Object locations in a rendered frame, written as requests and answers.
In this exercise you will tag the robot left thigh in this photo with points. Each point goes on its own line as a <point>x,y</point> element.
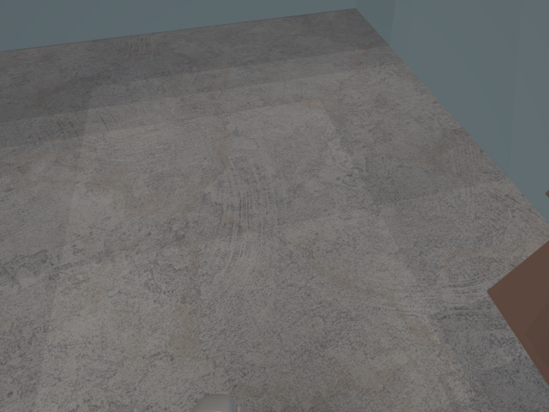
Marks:
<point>217,403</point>

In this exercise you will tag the cabinet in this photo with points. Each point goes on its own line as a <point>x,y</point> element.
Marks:
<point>522,297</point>

